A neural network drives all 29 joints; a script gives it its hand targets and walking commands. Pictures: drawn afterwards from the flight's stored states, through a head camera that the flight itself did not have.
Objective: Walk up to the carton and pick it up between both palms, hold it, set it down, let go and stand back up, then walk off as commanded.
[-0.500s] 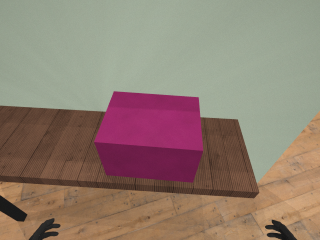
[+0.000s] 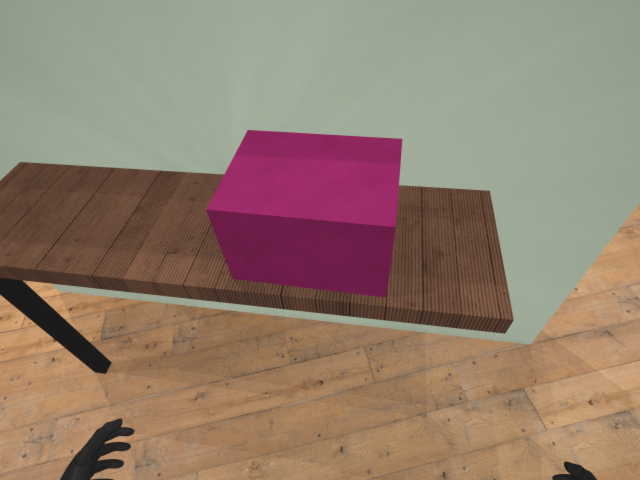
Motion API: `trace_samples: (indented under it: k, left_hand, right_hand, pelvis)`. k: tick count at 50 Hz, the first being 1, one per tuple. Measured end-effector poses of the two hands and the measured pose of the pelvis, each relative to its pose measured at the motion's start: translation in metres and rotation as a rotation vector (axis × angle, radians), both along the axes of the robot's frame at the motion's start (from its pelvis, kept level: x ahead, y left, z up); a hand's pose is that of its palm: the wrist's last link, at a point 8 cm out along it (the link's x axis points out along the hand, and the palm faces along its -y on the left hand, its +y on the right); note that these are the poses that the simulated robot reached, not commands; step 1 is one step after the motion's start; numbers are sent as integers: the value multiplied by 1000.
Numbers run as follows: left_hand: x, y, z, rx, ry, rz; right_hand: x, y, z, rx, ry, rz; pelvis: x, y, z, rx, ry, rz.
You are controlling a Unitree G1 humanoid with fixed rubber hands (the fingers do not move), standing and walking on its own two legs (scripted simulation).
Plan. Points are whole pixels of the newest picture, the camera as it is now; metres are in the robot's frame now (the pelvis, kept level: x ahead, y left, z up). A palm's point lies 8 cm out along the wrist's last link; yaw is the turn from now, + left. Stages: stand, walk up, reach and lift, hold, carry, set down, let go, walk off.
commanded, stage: walk up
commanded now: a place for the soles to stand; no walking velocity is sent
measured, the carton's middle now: (314, 211) +0.57 +0.03 -0.02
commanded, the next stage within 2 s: none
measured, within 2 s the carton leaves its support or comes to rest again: neither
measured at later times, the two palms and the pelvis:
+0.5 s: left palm out of the picture +0.05 +0.35 -0.06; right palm out of the picture +0.12 -0.31 -0.06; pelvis -0.04 +0.02 -0.01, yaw +0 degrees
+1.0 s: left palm (90, 440) +0.20 +0.32 -0.07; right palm out of the picture +0.11 -0.33 -0.07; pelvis +0.03 +0.02 -0.02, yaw -7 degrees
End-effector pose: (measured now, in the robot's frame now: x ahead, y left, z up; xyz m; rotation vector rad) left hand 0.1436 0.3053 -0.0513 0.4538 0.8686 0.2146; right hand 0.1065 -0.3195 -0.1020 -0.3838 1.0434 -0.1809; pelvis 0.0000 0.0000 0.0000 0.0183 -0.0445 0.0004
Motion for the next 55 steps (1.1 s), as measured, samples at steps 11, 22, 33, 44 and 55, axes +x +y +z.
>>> trace_samples:
  k: [11,22,33,44,55]
  left_hand:
    - [-56,24,-22,-76,8,42]
    - [-92,31,-17,-19,52,36]
    - [-38,45,-3,42,-6,-29]
    - [31,23,-14,17,0,-136]
    - [57,27,-27,5,15,-164]
  right_hand:
    - [-53,6,31,-72,-46,-4]
    - [14,11,49,-51,-243,97]
    - [-1,13,29,-42,-190,50]
    - [2,-3,35,-91,-156,-27]
    - [9,11,35,-98,-162,-84]
  pelvis:
    - [-29,11,0,-14,-21,36]
    - [-37,11,-5,-14,-16,6]
    - [-14,18,-12,-13,-17,-29]
    - [14,22,-13,-14,17,-82]
    - [31,37,-17,-13,19,-143]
